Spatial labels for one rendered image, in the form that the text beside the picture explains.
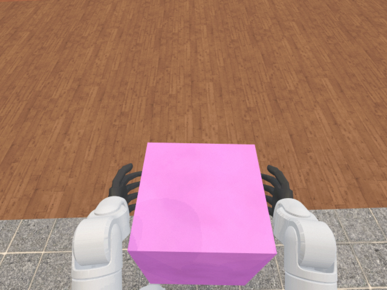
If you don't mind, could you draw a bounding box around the robot right forearm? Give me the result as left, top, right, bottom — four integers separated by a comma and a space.
273, 198, 337, 290

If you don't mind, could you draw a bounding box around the carton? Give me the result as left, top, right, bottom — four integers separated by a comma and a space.
128, 143, 277, 286

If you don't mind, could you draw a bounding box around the left robot hand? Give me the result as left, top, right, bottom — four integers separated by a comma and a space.
108, 163, 142, 213

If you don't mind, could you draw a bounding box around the robot left forearm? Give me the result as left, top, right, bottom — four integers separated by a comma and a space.
71, 196, 131, 290

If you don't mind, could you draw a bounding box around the right robot hand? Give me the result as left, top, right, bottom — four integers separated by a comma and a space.
261, 165, 293, 217

